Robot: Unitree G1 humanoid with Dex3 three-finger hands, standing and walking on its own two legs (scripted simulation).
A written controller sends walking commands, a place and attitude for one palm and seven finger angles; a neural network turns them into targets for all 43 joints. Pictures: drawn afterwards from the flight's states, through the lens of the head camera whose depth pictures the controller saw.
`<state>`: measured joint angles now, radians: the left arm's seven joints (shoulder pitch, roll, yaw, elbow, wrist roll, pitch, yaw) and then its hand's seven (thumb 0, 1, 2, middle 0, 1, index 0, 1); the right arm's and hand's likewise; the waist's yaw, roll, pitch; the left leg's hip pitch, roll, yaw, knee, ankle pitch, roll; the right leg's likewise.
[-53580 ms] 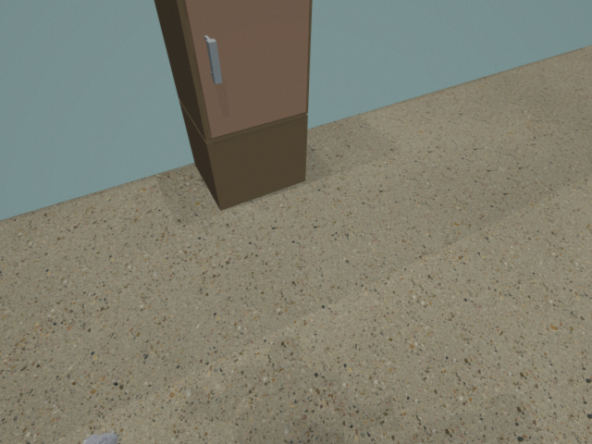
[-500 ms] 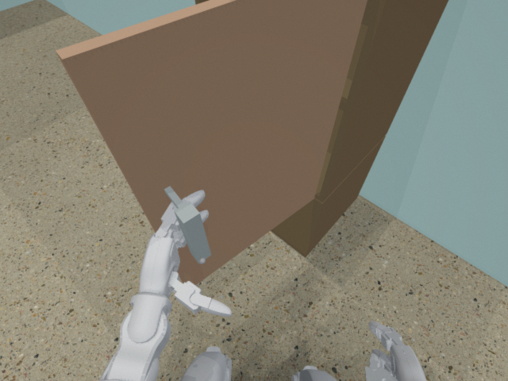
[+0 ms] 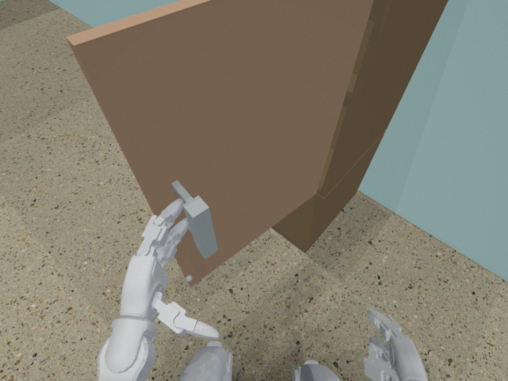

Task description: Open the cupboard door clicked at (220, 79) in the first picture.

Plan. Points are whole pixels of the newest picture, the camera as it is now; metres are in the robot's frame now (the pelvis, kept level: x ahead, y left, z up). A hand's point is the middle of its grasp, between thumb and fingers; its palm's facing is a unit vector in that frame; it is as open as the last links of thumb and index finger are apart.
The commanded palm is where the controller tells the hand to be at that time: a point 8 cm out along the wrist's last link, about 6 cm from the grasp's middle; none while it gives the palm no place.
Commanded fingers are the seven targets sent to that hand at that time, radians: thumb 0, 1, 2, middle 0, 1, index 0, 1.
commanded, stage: slide the hand sideways off the handle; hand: left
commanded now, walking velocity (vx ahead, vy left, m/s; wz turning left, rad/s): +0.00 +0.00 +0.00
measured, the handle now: (193, 220) +0.35 +0.12 +0.05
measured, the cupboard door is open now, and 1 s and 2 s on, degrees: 81 81 81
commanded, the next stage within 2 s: draw the hand back to the body in 0.54 s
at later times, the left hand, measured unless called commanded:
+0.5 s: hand (149, 305) +0.22 +0.16 +0.05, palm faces +0.02 -1.00 -0.04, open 16.3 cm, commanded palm +0.19 +0.22 +0.05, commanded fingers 0.00 -0.50 0.30 -0.15 -0.30 -0.15 -0.30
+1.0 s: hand (111, 301) +0.21 +0.18 +0.10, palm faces +0.04 -1.00 -0.07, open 16.3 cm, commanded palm +0.18 +0.24 +0.12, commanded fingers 0.00 -0.50 0.30 -0.15 -0.30 -0.15 -0.30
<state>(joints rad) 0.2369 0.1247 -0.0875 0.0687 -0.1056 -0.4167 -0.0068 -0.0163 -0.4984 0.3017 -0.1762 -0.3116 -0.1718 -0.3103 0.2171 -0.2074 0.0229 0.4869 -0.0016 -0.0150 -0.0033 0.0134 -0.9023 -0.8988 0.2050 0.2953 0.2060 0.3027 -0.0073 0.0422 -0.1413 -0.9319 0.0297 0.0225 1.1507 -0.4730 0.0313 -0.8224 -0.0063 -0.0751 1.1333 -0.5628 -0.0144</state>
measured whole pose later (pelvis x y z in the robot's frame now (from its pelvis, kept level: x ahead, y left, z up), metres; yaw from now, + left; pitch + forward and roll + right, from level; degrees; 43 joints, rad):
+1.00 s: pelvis +0.01 -0.01 +0.02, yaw +1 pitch +11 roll -3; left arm 0.53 0.26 0.17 -0.19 -0.31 -0.29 -0.22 -0.02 -0.50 0.30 -0.15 -0.30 -0.15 -0.30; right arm 0.27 -0.22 0.03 0.46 0.04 -0.07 -0.08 0.01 -0.90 -0.90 0.21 0.30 0.21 0.30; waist 0.00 0.07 -0.16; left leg -0.80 0.04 -0.01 1.06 -0.46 0.01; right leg -0.67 0.02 -0.11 1.01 -0.54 -0.03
